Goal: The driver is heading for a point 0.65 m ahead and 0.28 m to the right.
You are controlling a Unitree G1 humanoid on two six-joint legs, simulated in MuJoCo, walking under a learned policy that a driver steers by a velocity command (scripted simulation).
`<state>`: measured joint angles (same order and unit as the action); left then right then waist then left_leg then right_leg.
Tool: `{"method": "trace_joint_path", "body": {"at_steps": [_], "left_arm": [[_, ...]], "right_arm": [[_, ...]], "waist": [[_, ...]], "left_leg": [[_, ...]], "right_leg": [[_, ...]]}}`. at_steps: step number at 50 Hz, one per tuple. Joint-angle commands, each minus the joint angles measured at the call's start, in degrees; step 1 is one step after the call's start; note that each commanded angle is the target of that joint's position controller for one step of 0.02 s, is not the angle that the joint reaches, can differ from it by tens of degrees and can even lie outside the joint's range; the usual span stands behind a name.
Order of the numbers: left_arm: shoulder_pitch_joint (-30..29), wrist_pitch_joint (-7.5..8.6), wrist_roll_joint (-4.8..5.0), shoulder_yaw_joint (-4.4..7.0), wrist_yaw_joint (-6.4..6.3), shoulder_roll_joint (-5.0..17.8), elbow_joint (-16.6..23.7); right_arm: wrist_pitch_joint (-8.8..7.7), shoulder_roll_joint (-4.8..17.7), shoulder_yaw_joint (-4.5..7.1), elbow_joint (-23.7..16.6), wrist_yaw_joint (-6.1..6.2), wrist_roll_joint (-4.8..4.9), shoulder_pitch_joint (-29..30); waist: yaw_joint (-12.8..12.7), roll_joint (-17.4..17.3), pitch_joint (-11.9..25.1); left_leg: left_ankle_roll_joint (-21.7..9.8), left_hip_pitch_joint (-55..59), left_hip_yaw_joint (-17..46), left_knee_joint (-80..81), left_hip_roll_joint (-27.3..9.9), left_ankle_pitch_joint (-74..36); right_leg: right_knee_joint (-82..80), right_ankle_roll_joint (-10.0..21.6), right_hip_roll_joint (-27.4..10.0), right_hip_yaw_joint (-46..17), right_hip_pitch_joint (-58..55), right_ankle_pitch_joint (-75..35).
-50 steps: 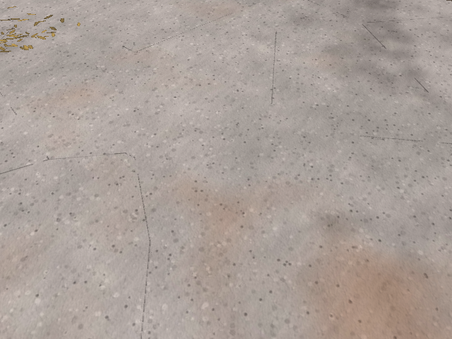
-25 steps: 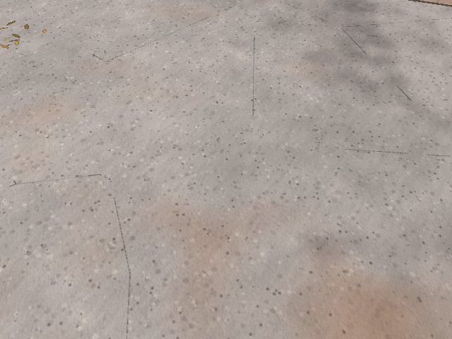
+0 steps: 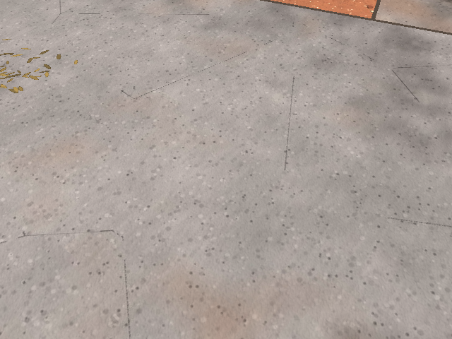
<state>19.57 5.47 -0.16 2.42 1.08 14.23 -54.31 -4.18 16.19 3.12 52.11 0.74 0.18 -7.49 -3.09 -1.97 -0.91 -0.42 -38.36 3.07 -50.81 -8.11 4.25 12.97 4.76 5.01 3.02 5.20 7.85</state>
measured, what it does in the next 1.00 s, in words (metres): walks ahead, turning right: left foot, then right foot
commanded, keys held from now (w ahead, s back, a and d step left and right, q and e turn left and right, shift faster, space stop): w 0.04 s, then w+e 0.94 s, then e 0.02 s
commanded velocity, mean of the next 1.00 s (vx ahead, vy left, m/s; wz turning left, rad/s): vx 0.50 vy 0.00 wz -0.43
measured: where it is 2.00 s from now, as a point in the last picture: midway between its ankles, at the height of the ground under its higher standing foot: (305, 274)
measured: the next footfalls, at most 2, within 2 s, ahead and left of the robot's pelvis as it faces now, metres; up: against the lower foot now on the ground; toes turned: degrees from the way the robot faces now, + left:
left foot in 0.24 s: +0.32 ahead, +0.17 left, +0.00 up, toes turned -3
right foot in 0.78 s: +0.54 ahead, -0.15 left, +0.00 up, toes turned -25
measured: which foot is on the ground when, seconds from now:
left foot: up 0.00-0.22, down 0.24-0.76, up 0.78-1.00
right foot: down 0.00-0.26, up 0.28-0.76, down 0.78-1.00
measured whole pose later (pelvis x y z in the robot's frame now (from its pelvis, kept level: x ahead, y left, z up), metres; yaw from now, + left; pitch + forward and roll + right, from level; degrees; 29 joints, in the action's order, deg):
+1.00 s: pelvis +0.52 -0.07 +0.00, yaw -29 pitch +1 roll +1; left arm 17.5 3.1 0.6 4.3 0.8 15.1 -43.5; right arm -6.0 17.4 3.8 45.5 0.3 -0.5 -5.3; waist -2.1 -1.6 -3.0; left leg 2.0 -35.2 3.9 -57.2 -6.3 13.8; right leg 20.8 6.3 6.0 -2.6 12.3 9.3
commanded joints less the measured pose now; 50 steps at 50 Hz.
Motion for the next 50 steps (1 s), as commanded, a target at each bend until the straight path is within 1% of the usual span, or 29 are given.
{"method": "trace_joint_path", "body": {"at_steps": [1,4,7,10,11,12,13,14,15,16,17,18,21,24,27,30,33,36,37,38,39,40,41,42,43,44,45,47,50], "left_arm": [[-2.2,0.64,0.50,1.84,-1.18,9.4,3.3],[2.1,0.07,1.13,1.90,-1.44,9.6,1.4],[4.2,-0.97,1.47,2.24,-1.64,10.0,0.4],[2.8,-1.81,1.54,2.92,-1.91,11.3,0.9],[1.8,-2.02,1.42,2.74,-1.88,10.9,1.3],[1.6,-1.96,0.78,1.85,-1.75,8.6,2.1],[5.1,-1.30,0.22,0.24,-1.44,2.9,4.2],[7.5,-0.39,1.50,-0.31,-1.47,1.6,4.3],[4.0,-0.01,2.96,1.42,-1.59,8.2,4.5],[0.5,-0.04,3.30,1.88,-1.77,9.1,5.5],[-1.0,-0.37,2.79,2.04,-2.01,8.4,5.7],[-1.0,-1.01,2.29,2.49,-2.08,7.6,5.7],[-0.8,-2.98,2.21,2.33,-1.54,4.2,6.8],[-4.2,-3.63,1.75,2.44,-1.36,4.0,9.0],[-9.1,-3.22,1.53,2.05,-0.31,3.4,10.9],[-15.6,-3.05,1.34,1.43,0.92,2.7,13.6],[-19.3,-3.18,1.47,1.39,1.97,3.2,16.2],[-16.6,-3.57,1.51,2.67,2.49,5.8,17.2],[-11.2,-3.72,1.70,3.78,2.41,7.7,16.2],[-1.9,-3.83,1.85,5.62,1.83,10.7,13.8],[6.3,-4.49,1.93,7.65,0.41,16.1,11.8],[3.1,-3.70,2.01,7.79,0.41,21.1,12.8],[4.9,-2.87,1.45,6.22,0.82,15.7,14.0],[2.5,-1.98,1.00,5.38,0.94,13.0,13.6],[-1.3,-1.53,1.24,4.83,0.89,11.2,14.2],[-5.3,-1.49,1.12,4.24,0.75,9.3,15.1],[-7.2,-1.42,0.43,3.75,0.46,8.3,16.0],[-7.2,-1.18,0.64,3.83,-0.08,8.9,16.1],[-4.6,-1.19,0.85,4.41,-1.37,11.2,15.4]], "right_arm": [[-0.75,2.3,0.32,-3.3,-0.37,-0.08,2.8],[-1.19,1.8,-0.17,-5.3,-1.03,0.32,9.0],[-1.93,2.6,-0.28,-7.3,-1.95,0.72,12.5],[-2.85,5.5,0.64,-7.0,-2.33,0.96,8.6],[-3.08,7.2,1.61,-5.5,-2.10,0.93,2.9],[-3.32,10.5,3.03,-3.1,-1.57,0.41,-7.0],[-3.10,16.4,4.57,-1.9,-1.07,-0.77,-15.9],[-2.50,14.4,4.07,-1.0,-1.31,-0.51,-17.7],[-2.52,9.2,2.51,-2.0,-1.32,-0.37,-13.7],[-2.47,6.6,1.77,-3.0,-1.21,-0.26,-9.4],[-2.53,4.9,1.23,-3.2,-1.34,-0.28,-5.7],[-2.71,3.6,0.87,-3.2,-1.36,-0.50,-3.4],[-3.11,4.1,1.26,-2.4,-1.17,-1.01,-2.0],[-3.15,5.7,1.89,-1.5,-0.50,-1.16,-3.2],[-2.64,7.1,2.24,-1.4,0.09,-1.03,-3.9],[-1.87,8.6,2.70,-0.9,0.48,-0.35,-6.7],[-0.59,9.6,3.20,-0.1,0.47,0.52,-9.1],[0.69,11.8,3.91,-0.8,0.69,1.11,-8.1],[1.24,12.4,4.09,-1.2,0.80,1.23,-7.5],[1.55,12.0,3.86,-1.6,0.90,1.37,-6.6],[1.10,9.2,2.77,-2.9,0.87,-0.25,-7.9],[-0.86,0.9,0.25,-6.2,-0.11,-1.54,-12.6],[-3.29,6.3,1.06,-7.2,-0.91,1.13,-5.0],[-4.41,8.0,1.60,-8.8,-1.21,2.89,-0.5],[-4.84,7.5,1.45,-8.2,-0.78,1.96,-0.8],[-4.59,7.8,1.91,-7.3,-0.37,0.45,-1.7],[-3.81,8.2,2.26,-7.1,-0.44,0.07,-3.1],[-2.44,6.9,2.26,-7.6,-0.48,-0.61,-3.4],[-1.64,5.2,1.72,-9.9,-0.13,-1.24,2.2]], "waist": [[1.3,4.1,-3.0],[-0.9,3.7,-4.1],[-1.2,4.1,-4.7],[2.0,6.5,-2.2],[5.2,6.6,1.0],[9.3,5.3,8.5],[10.0,-5.4,19.0],[9.1,-15.9,23.9],[9.3,-9.4,16.1],[8.1,-6.4,10.0],[6.5,-3.6,5.8],[4.9,-4.5,3.2],[2.7,-4.1,0.4],[2.8,-1.7,-1.3],[4.1,-1.0,-2.3],[6.4,0.2,-4.1],[7.0,0.0,-5.0],[3.6,-2.6,-1.2],[0.3,-3.0,2.0],[-4.7,-1.8,6.7],[-7.0,6.1,11.8],[0.9,18.1,17.4],[-4.1,10.1,20.0],[-3.7,7.8,11.6],[-0.9,3.0,7.7],[1.5,2.1,5.0],[3.3,3.5,4.4],[4.3,3.4,3.7],[3.2,3.6,0.9]], "left_leg": [[1.2,1.0,-0.7,9.7,0.4,-9.2],[1.6,2.9,-1.7,16.4,2.2,-11.3],[1.2,3.0,-0.7,21.5,3.4,-7.5],[-0.2,11.2,-1.0,24.5,5.0,-1.5],[-1.5,19.4,-2.2,26.1,6.2,0.1],[-4.1,34.4,0.1,24.1,3.2,-0.2],[-10.5,57.8,18.3,23.5,-11.0,3.5],[-14.9,63.3,36.8,31.6,-17.4,12.7],[-12.3,56.6,31.3,33.5,-15.2,16.7],[-10.1,49.0,22.8,34.5,-13.4,14.7],[-9.2,41.6,16.8,36.8,-10.9,10.6],[-8.3,36.6,11.8,38.9,-9.0,7.8],[-9.0,30.3,2.9,42.7,-7.4,0.4],[-9.9,30.8,-2.7,44.0,-7.3,-5.0],[-9.1,32.0,-8.1,44.6,-6.2,-6.8],[-8.8,35.7,-11.2,44.3,-7.3,-7.6],[-7.8,42.1,-13.1,41.2,-9.0,-12.1],[-6.0,45.1,-15.7,31.2,-9.3,-35.6],[-5.3,44.4,-16.5,22.8,-8.6,-42.7],[-3.4,39.2,-17.8,10.5,-6.3,-41.3],[-0.5,24.0,-18.0,-8.1,-3.4,-19.5],[2.4,-0.3,-9.1,-25.9,9.1,30.0],[1.0,-6.7,1.7,-30.2,8.4,29.7],[-0.6,-10.8,1.3,-28.2,5.9,23.7],[-1.1,-7.7,1.5,-23.2,3.3,18.7],[-0.6,-3.1,1.5,-18.2,1.5,15.8],[-0.2,1.0,2.0,-15.7,0.5,13.8],[1.6,3.6,1.0,-11.1,0.8,11.8],[4.1,2.3,-0.2,-0.2,2.7,3.7]], "right_leg": [[-9.0,7.6,-15.5,-9.5,4.7,-1.9],[-7.7,7.1,-15.7,-9.1,2.5,-2.3],[-3.7,6.8,-17.7,-11.1,-2.5,-3.7],[1.9,5.4,-19.2,-14.0,-4.5,-8.9],[8.1,4.2,-17.1,-12.9,-3.6,-15.8],[20.8,2.4,-13.4,-10.4,2.1,-16.0],[42.3,-1.7,-5.6,-5.2,21.5,0.4],[55.1,-2.9,-2.0,-7.9,33.5,26.0],[60.5,-2.3,-5.6,-11.5,37.9,23.5],[60.7,-1.8,-8.5,-10.0,38.7,18.3],[58.1,-2.1,-10.5,-9.3,36.6,13.8],[55.4,-2.3,-12.2,-9.7,34.2,10.6],[53.2,-3.1,-13.7,-8.6,31.3,6.2],[46.8,-4.1,-13.7,-9.0,34.9,0.0],[36.1,-4.1,-13.1,-6.6,33.9,-7.9],[29.0,-3.3,-12.3,-3.3,34.2,-9.9],[25.1,-1.6,-11.4,-1.5,35.3,-6.2],[24.1,1.5,-6.7,2.9,27.0,1.9],[23.6,3.0,-4.1,4.3,19.8,3.8],[19.7,5.1,-1.5,4.4,6.3,0.6],[18.2,8.6,-9.0,-9.0,-11.0,0.9],[10.5,19.6,-22.2,-42.8,-27.2,11.6],[2.8,19.1,-24.2,-49.5,-28.0,15.6],[2.3,16.3,-22.9,-41.3,-22.3,10.5],[2.7,14.2,-20.2,-34.1,-13.8,4.3],[2.4,12.6,-17.8,-28.3,-5.9,-1.7],[1.2,12.1,-16.4,-25.5,-1.2,-5.5],[-0.4,12.5,-15.0,-22.6,3.5,-11.0],[-0.5,11.5,-12.7,-18.2,6.9,-17.8]]}}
